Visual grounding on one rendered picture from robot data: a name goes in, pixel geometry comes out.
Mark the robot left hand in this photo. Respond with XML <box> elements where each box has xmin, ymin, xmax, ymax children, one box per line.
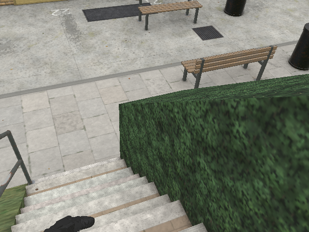
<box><xmin>43</xmin><ymin>216</ymin><xmax>95</xmax><ymax>232</ymax></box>

